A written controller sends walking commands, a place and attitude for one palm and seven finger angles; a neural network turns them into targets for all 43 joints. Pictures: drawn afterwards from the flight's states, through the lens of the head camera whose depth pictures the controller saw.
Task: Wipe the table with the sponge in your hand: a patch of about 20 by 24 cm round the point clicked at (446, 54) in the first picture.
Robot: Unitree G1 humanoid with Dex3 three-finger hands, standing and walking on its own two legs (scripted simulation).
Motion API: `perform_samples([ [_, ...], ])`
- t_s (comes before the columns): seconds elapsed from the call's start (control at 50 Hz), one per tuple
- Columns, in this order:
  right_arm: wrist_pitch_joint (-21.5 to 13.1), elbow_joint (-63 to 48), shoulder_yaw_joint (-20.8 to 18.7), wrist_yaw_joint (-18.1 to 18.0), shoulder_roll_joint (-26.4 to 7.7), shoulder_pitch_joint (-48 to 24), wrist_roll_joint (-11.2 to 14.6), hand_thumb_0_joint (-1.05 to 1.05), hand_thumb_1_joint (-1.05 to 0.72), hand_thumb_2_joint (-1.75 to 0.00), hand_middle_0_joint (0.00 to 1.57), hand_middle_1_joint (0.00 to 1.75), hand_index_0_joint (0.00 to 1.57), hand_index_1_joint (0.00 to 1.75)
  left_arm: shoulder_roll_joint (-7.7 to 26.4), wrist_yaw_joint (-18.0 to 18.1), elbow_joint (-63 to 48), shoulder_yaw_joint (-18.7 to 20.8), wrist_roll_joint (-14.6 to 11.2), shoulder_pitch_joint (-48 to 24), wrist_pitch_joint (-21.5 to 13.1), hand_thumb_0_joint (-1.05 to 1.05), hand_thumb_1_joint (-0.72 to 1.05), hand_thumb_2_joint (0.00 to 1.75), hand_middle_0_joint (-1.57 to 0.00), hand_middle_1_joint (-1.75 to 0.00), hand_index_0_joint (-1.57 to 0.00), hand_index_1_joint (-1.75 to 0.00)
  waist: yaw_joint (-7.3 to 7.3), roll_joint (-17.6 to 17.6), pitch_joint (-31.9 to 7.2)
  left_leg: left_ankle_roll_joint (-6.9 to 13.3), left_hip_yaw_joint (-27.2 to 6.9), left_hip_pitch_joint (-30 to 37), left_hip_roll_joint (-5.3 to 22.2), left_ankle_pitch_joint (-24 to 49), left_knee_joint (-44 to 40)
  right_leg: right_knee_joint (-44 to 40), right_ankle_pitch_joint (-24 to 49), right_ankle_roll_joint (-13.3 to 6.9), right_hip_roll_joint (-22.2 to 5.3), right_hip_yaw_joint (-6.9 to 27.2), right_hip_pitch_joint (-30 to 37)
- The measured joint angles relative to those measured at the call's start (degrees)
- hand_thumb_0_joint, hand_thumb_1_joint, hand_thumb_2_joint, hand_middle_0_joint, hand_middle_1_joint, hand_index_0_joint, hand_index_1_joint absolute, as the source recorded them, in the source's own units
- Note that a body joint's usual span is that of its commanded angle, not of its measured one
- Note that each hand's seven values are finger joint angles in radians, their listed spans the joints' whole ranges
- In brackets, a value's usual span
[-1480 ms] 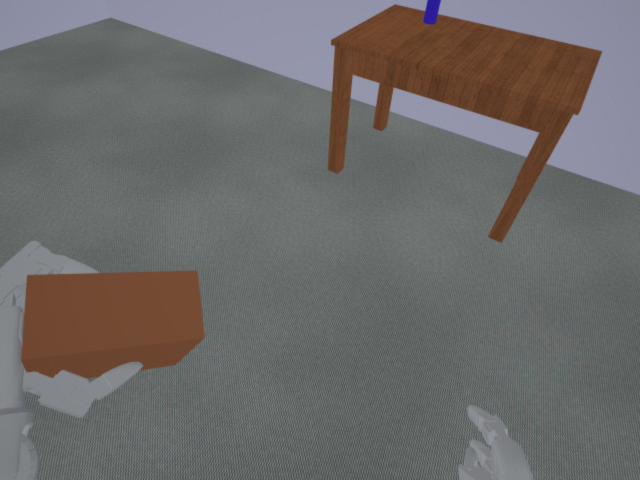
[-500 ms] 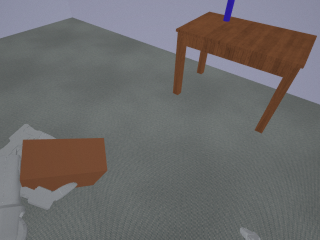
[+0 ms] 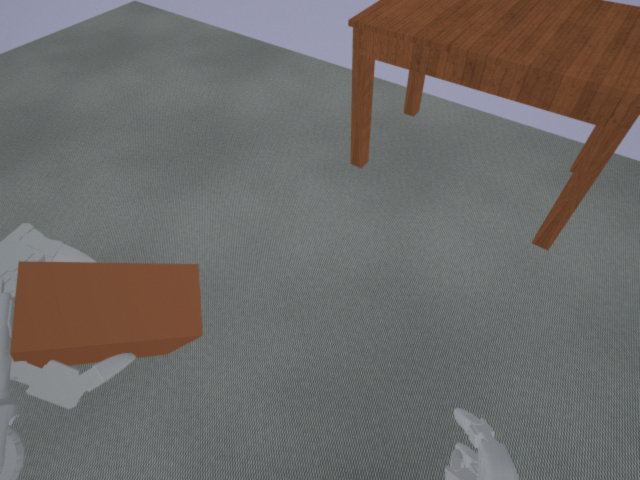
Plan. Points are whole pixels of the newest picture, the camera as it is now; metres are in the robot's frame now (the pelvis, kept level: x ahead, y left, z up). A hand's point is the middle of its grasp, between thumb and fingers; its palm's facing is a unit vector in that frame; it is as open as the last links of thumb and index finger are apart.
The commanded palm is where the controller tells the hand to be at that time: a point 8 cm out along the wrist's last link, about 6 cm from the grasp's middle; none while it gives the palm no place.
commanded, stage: walk to a spot facing it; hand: left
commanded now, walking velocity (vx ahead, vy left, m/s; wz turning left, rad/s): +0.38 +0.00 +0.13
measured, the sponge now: (135, 316) +0.24 +0.19 +0.16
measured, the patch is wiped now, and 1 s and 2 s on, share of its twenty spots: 0.00 0.00 0.00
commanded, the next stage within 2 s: none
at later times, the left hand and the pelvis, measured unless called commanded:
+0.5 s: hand (131, 178) +0.39 +0.24 +0.19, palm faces +0.43 -0.80 -0.42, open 10.7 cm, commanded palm +0.33 +0.28 +0.20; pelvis +0.17 +0.00 +0.00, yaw +0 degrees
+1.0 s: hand (211, 122) +0.51 +0.18 +0.18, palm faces +0.49 -0.77 -0.41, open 10.7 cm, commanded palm +0.44 +0.22 +0.20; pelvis +0.32 -0.07 +0.01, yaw +7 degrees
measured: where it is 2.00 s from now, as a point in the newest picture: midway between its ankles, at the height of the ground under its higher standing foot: (362, 348)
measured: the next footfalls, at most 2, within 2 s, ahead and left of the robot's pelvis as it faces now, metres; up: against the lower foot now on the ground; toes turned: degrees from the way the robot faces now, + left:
left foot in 0.44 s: +0.28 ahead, +0.10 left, +0.00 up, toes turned +13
right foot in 0.86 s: +0.37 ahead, -0.18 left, +0.00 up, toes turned -6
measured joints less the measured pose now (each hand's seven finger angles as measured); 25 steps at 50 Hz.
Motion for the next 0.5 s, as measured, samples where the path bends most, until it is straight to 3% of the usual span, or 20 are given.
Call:
perform_samples([
  [0.06,1.7,3.2,-1.0,0.1,-2.3,-1.8,0.0,0.01,-0.91,-0.90,0.20,0.30,0.20,0.30,-1.7,-0.5,1.7,-0.6,-0.3,-1.7,0.2,-0.01,-0.53,1.00,-0.65,-1.37,-0.65,-1.38,0.45,-0.7,0.9,0.5,-3.1,-8.3,-3.9,-0.7,20.4,1.0,-3.6,-1.5,-0.7,0.0,1.6],
  [0.14,3.2,3.3,-2.3,0.1,-4.8,-2.6,-0.2,0.01,-0.91,-0.90,0.20,0.30,0.20,0.30,-2.7,-0.6,2.3,0.3,-0.2,1.9,-0.6,-0.01,-0.53,1.00,-0.65,-1.37,-0.65,-1.38,-0.65,-1.5,0.7,-0.6,-2.6,-16.9,-5.1,5.1,29.8,-4.7,-2.6,-1.5,-0.1,0.1,5.6],
  [0.18,3.4,2.6,-3.0,0.1,-5.7,-2.3,-0.3,0.01,-0.91,-0.90,0.20,0.30,0.20,0.30,-2.2,-0.6,2.0,0.3,-0.1,2.9,-0.9,-0.01,-0.53,1.00,-0.65,-1.37,-0.65,-1.38,-1.17,-2.1,0.7,-0.9,-1.7,-19.6,-4.7,7.8,27.6,-7.7,-2.3,-1.5,0.1,-0.4,7.8],
  [0.24,3.4,1.4,-3.9,0.3,-6.5,-1.6,-0.4,0.01,-0.91,-0.90,0.20,0.30,0.20,0.30,-1.3,-0.2,0.7,0.4,0.0,3.2,-1.3,-0.01,-0.53,1.00,-0.65,-1.37,-0.65,-1.38,-1.08,-3.3,1.0,-0.7,0.3,-20.4,-3.8,10.2,17.3,-10.7,-2.4,-1.4,0.2,-0.8,10.5],
  [0.32,3.1,-0.5,-4.6,0.3,-6.7,-0.5,-0.3,0.01,-0.91,-0.90,0.19,0.30,0.20,0.30,-0.1,0.7,-2.6,1.2,-0.2,3.4,-2.0,-0.01,-0.53,1.00,-0.65,-1.37,-0.65,-1.38,-0.62,-4.6,1.3,0.0,3.2,-17.4,-3.5,11.0,1.7,-12.0,-4.3,-0.9,0.3,-1.1,13.5],
  [0.4,2.8,-1.8,-4.4,0.1,-5.6,0.6,-0.1,0.01,-0.91,-0.90,0.19,0.30,0.20,0.30,0.5,1.6,-4.7,2.2,-0.6,3.6,-2.3,-0.01,-0.53,1.00,-0.65,-1.37,-0.65,-1.38,0.29,-6.4,0.4,1.0,6.8,-11.5,-5.6,12.1,-9.2,-9.8,-8.3,0.3,-0.5,-0.3,15.8],
  [0.44,2.6,-2.8,-4.0,-0.2,-5.4,0.8,-0.1,0.01,-0.91,-0.90,0.19,0.30,0.20,0.30,0.4,2.2,-5.1,2.7,-0.7,3.7,-2.5,-0.01,-0.53,1.00,-0.65,-1.37,-0.65,-1.38,0.67,-6.5,-0.5,2.0,8.6,-6.3,-7.1,15.6,-15.1,-3.2,-11.9,1.1,-1.2,0.4,14.9],
  [0.46,2.4,-2.8,-4.0,-0.4,-4.9,0.2,-0.2,0.01,-0.91,-0.90,0.19,0.30,0.20,0.30,0.4,2.3,-4.8,2.9,-0.8,3.0,-2.6,-0.01,-0.53,1.00,-0.65,-1.37,-0.65,-1.38,0.41,-6.4,-0.5,3.9,8.6,-5.4,-7.4,18.3,-15.0,3.1,-13.1,1.5,-1.9,0.8,13.1],
  [0.5,2.3,-2.1,-3.7,-0.4,-3.0,-1.7,-0.2,0.01,-0.91,-0.90,0.19,0.30,0.20,0.30,0.8,2.3,-2.0,2.7,-0.9,-0.5,-2.3,-0.01,-0.53,1.00,-0.65,-1.37,-0.65,-1.38,-0.28,-6.7,0.2,5.2,8.4,-5.4,-7.3,14.4,-10.2,18.8,-15.6,2.2,-1.1,5.5,7.3],
])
